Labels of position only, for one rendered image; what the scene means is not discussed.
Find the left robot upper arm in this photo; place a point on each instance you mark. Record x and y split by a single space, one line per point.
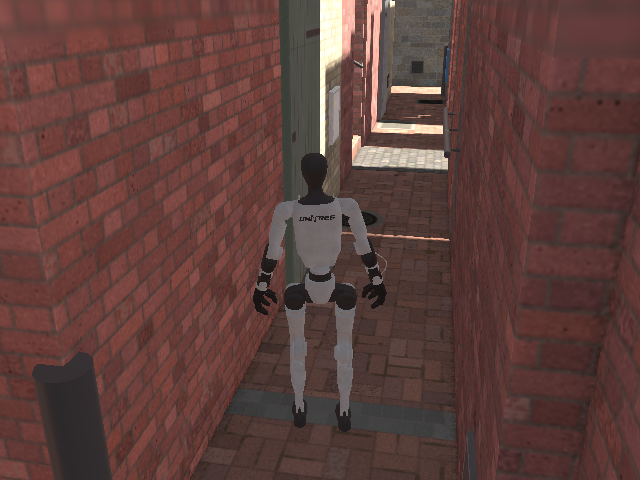
282 212

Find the robot left thigh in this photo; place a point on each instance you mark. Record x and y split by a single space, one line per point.
295 305

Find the right robot forearm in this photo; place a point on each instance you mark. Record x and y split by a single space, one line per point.
371 266

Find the left robot forearm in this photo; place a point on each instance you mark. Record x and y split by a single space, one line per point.
266 271

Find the robot left hand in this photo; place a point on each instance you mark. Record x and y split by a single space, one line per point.
258 298

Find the robot right hand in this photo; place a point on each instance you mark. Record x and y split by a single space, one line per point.
378 290

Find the left robot foot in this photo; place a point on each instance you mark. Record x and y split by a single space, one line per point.
300 417

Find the right robot upper arm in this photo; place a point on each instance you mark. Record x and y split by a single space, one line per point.
350 208

